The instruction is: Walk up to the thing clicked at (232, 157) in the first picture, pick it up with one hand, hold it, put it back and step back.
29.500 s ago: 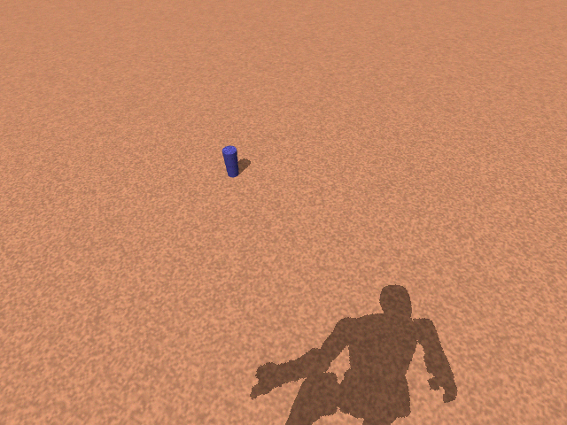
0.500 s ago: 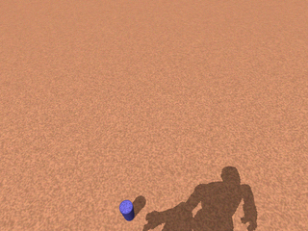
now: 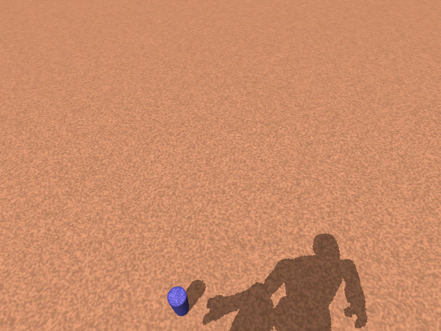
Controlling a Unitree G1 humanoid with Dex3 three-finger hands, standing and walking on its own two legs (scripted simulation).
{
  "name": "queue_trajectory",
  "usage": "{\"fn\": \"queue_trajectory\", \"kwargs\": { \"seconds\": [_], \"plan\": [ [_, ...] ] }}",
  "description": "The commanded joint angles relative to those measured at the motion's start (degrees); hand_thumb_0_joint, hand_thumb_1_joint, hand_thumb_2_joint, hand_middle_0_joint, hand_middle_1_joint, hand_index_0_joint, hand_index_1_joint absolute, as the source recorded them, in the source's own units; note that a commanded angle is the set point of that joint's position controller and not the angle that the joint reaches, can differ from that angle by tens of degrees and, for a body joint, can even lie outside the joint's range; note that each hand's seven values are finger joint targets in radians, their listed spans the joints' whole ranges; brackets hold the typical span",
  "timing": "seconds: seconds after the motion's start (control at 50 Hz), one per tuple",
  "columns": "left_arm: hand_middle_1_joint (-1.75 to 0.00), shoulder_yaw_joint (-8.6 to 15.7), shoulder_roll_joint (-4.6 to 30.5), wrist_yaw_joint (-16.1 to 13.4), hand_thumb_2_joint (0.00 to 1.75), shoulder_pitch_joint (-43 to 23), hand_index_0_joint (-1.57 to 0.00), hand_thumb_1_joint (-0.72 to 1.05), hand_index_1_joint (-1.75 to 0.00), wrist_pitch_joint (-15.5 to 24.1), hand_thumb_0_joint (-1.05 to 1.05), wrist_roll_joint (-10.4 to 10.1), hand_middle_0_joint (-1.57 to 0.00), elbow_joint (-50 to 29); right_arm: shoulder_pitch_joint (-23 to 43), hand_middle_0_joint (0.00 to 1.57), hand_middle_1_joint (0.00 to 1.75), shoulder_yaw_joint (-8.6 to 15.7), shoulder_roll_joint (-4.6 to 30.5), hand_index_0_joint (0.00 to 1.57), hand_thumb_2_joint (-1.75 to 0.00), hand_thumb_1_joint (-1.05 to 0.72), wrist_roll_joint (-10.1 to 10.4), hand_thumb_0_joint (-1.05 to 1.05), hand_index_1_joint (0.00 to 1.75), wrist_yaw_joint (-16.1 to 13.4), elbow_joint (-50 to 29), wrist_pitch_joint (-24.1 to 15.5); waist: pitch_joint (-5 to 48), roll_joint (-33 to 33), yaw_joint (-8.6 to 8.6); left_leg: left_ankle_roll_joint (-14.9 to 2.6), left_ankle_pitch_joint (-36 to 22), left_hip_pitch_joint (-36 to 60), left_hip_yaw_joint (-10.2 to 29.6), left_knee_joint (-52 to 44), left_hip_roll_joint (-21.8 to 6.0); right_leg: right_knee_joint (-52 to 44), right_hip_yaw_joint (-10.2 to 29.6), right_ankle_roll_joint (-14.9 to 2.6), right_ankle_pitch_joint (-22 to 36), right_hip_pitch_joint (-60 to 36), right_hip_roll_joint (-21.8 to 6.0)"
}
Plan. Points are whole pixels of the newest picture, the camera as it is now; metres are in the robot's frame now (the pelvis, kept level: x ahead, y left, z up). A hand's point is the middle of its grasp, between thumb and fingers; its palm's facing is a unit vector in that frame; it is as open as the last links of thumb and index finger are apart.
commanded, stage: stand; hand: left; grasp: from the side
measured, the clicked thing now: (179, 302) +0.39 +0.22 -0.70
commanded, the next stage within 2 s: step back in 0.98 s
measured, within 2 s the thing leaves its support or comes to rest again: neither
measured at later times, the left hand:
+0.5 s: hand out of the picture +0.09 +0.24 -0.16, palm faces -0.02 -0.94 -0.34, open 7.4 cm
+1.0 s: hand out of the picture +0.09 +0.24 -0.16, palm faces +0.00 -0.94 -0.34, open 7.4 cm
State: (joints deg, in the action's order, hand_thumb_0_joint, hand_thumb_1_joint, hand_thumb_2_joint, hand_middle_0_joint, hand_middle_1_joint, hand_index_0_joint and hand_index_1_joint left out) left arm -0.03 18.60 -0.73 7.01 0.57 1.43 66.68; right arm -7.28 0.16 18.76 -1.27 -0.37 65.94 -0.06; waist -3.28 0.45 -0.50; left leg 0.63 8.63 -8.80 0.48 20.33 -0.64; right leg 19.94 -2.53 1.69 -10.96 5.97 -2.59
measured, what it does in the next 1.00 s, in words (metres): stands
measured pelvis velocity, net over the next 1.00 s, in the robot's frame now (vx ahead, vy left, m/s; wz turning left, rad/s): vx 0.02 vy -0.01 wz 0.00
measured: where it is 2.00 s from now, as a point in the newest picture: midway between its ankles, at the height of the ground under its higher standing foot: outside the picture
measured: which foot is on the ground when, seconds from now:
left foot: down 0.00-1.00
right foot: down 0.00-1.00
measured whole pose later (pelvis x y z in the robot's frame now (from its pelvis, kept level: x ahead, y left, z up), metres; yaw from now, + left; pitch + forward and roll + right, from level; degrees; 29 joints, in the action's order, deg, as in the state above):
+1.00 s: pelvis +0.02 -0.01 +0.00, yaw +0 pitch -2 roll +0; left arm 0.7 19.0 -0.3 6.4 0.4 0.7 65.3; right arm -5.7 -0.2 19.7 -1.0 -0.2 65.5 -0.4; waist -2.7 0.4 -0.2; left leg 1.1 9.7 -7.4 0.7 18.9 -1.0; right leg 18.1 -2.8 1.3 -11.9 4.3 -2.2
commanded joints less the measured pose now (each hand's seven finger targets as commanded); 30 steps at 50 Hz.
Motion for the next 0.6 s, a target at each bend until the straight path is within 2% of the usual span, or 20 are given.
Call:
{"fn": "queue_trajectory", "kwargs": {
  "seconds": [0.0,0.18,0.28,0.42,0.54,0.58],
  "plan": [
    [-0.3,2.3,12.0,-0.4,0.9,-1.6,-0.2,0.9,-0.3,1.1,0.0,-0.3,-0.2,-2.6,2.2,0.2,0.3,2.2,11.6,0.2,-0.9,-0.9,0.3,0.0,0.3,-0.5,-2.7,-1.3,2.2,0.8,0.15,-1.36,1.0,-0.3,5.7,-4.9,-5.8,-4.3,5.1,-2.19,0.1,1.1,-5.0],
    [-0.3,2.5,12.1,-0.4,0.9,-2.0,-0.2,0.9,-0.3,1.2,0.0,-0.4,-0.2,-2.6,2.0,0.2,0.3,2.0,11.5,0.2,-0.9,-0.9,0.4,0.0,0.3,-0.5,-2.5,-1.4,3.5,-0.7,0.43,-1.59,-3.5,1.3,5.4,-4.5,-6.0,-4.5,4.8,-1.95,3.8,0.2,-5.3],
    [-0.3,2.6,12.1,-0.4,0.9,-2.2,-0.2,0.9,-0.3,1.3,0.0,-0.5,-0.2,-3.0,2.5,0.2,0.3,2.0,12.0,0.2,-0.9,-0.9,0.3,0.0,0.3,-0.6,-2.7,-1.6,5.5,-0.5,0.33,-1.67,-9.8,3.0,4.9,-3.4,-6.6,-3.9,4.8,-1.81,8.5,-1.2,-5.7],
    [-0.3,2.5,11.8,-0.3,0.9,-2.1,-0.2,0.9,-0.3,1.1,0.0,-0.7,-0.2,-2.9,2.7,0.2,0.3,1.8,11.9,0.2,-0.9,-0.9,0.4,0.0,0.3,-0.6,-2.4,-1.5,4.3,-0.2,0.28,-1.31,-8.1,2.3,5.0,-4.3,-6.5,-4.3,4.6,-1.87,6.6,-1.1,-5.5],
    [-0.3,2.7,12.1,-0.4,0.9,-1.9,-0.2,0.9,-0.3,1.3,0.0,-0.7,-0.2,-3.3,3.2,0.2,0.3,2.0,12.4,0.2,-0.9,-0.9,0.5,0.0,0.3,-0.8,-2.7,-1.8,7.1,-0.1,0.1,-1.75,-15.7,4.5,4.5,-2.4,-7.0,-3.2,4.4,-1.98,14.6,-3.4,-6.1],
    [-0.3,2.7,12.2,-0.5,0.9,-2.3,-0.2,0.9,-0.3,1.2,0.0,-0.7,-0.2,-3.4,3.1,0.2,0.3,1.8,12.0,0.2,-0.9,-0.9,0.6,0.0,0.3,-0.7,-2.7,-1.8,6.5,-0.3,0.24,-1.57,-15.7,4.1,4.6,-2.9,-6.9,-3.3,4.1,-1.86,14.5,-3.4,-5.9]
  ]
}}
